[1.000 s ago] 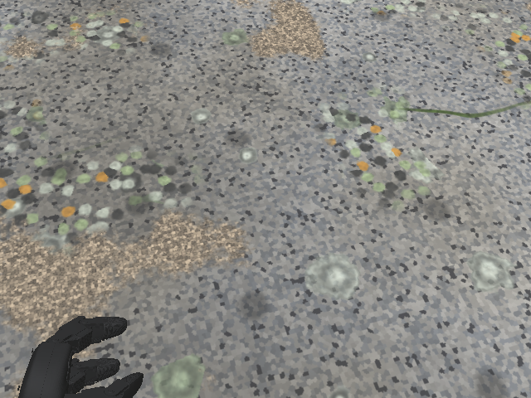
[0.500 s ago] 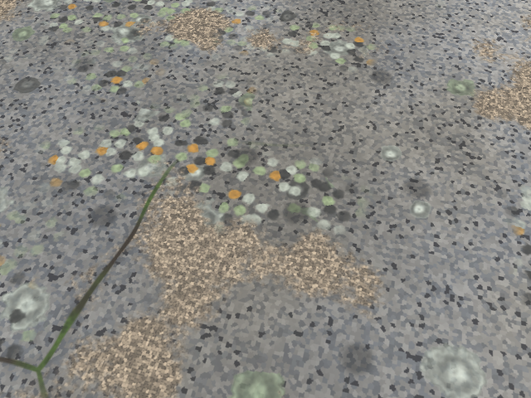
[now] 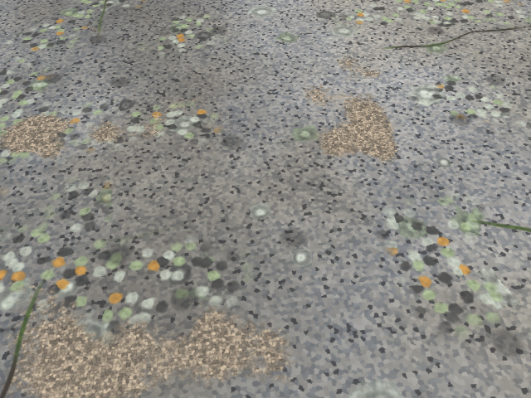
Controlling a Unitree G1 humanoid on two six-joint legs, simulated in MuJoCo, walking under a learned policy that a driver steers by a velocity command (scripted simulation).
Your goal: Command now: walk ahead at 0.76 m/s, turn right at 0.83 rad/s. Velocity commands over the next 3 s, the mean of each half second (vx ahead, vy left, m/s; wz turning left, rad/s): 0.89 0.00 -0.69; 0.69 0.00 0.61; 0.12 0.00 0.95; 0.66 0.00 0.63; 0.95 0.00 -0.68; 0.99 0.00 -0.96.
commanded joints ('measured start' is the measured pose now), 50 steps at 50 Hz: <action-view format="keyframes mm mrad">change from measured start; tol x64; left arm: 1 -190 48 -7 -125 0 -13 -21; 50 107 88 -37 -114 -11 -164 143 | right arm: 1 -50 -161 -44 -46 -5 -16 1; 50 -14 -15 -6 -17 61 52 -24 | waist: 1 -7 121 195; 50 140 -31 -266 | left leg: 1 -60 271 -93 -214 -211 146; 7 -248 183 97 674 786 114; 10 -1008 -43 -297 1225 -104 38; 30 -118 -231 -98 326 219 230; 32 371 104 -881 197 -137 484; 40 -391 -55 -588 -3 915 380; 50 -524 -297 -518 809 -152 22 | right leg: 1 -96 -28 -34 -105 -46 -58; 7 748 242 -156 -298 -229 -212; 9 958 -119 863 -786 -737 -340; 30 822 -49 -25 -237 1377 -69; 33 -104 240 162 684 -193 -9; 50 1016 -76 330 -512 781 -67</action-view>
